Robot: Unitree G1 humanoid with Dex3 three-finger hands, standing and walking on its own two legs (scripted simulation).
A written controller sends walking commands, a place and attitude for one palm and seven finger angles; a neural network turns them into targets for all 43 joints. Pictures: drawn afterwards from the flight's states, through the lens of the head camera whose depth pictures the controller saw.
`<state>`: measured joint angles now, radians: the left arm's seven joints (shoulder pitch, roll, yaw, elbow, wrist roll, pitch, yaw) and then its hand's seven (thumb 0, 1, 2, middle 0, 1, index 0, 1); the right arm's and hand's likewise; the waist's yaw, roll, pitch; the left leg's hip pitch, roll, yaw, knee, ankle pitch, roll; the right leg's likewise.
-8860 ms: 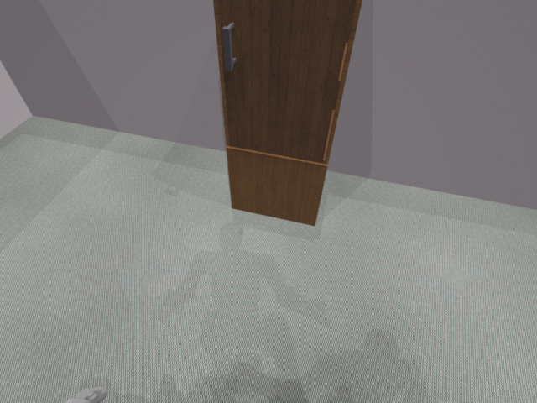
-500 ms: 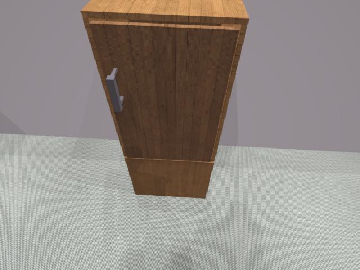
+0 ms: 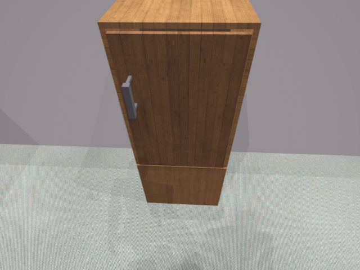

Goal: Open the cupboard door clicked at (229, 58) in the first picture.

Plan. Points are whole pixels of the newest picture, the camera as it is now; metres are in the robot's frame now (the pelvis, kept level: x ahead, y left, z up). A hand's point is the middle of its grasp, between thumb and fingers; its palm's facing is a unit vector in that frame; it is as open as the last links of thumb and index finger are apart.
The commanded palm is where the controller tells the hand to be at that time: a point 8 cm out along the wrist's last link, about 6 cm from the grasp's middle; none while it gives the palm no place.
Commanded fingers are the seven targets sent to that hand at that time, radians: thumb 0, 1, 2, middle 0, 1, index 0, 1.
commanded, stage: look again from close up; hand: left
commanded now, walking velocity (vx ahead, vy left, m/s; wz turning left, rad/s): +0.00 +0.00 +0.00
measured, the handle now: (131, 97) +0.59 +0.20 +0.06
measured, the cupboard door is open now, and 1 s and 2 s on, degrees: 0 0 0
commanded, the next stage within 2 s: come to a stop and stand still in 0.18 s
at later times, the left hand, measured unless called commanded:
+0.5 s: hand out of the picture +0.00 +0.16 -0.18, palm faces +0.04 -0.98 -0.20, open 7.3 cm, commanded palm none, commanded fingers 0.00 0.90 0.90 -0.20 -0.30 -0.20 -0.30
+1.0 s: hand out of the picture -0.05 +0.16 -0.18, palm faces +0.05 -0.98 -0.18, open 7.4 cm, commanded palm none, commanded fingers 0.00 0.90 0.90 -0.20 -0.30 -0.20 -0.30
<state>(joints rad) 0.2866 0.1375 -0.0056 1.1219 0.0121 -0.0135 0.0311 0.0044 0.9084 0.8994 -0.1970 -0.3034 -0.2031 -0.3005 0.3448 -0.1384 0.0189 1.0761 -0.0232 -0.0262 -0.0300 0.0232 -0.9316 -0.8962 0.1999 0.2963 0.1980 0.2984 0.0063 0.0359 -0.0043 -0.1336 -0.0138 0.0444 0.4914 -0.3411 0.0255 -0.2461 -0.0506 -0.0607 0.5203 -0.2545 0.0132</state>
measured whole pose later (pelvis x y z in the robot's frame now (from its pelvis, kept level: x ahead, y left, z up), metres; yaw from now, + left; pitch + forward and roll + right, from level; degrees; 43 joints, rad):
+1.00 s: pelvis -0.04 -0.01 +0.00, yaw +1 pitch -2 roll +0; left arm 0.33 0.16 0.00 1.09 0.02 0.00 0.03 0.00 0.91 0.90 -0.20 -0.30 -0.20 -0.30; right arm 0.35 -0.13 0.01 1.09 -0.02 -0.01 -0.02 0.01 -0.91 -0.90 0.20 0.30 0.20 0.30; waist 0.01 -0.02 0.01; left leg -0.17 -0.01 0.03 0.48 -0.27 0.02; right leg -0.25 -0.05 -0.08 0.46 -0.17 0.00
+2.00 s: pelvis -0.03 -0.02 +0.00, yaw +1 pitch -2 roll +0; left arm 0.34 0.12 0.01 1.09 0.02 0.00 0.03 0.00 0.91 0.90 -0.20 -0.30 -0.20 -0.30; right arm 0.35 -0.10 0.01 1.12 -0.02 -0.01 -0.02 0.00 -0.91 -0.90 0.20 0.30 0.20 0.30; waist 0.01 -0.02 0.01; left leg -0.17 0.01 0.02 0.50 -0.30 0.00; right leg -0.26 -0.03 -0.09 0.49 -0.21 -0.02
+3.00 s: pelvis +0.04 -0.01 +0.00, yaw +6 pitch +0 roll +1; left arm 0.28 0.18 0.05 0.99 0.03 0.05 0.02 0.00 0.91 0.90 -0.20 -0.30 -0.20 -0.30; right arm 0.24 -0.14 -0.03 0.99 -0.03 0.01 -0.03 0.00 -0.94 -0.90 0.20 0.30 0.20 0.30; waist 0.03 -0.05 0.00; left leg -0.27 0.00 0.09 0.51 -0.24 0.04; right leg -0.39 -0.03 -0.02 0.85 -0.38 0.00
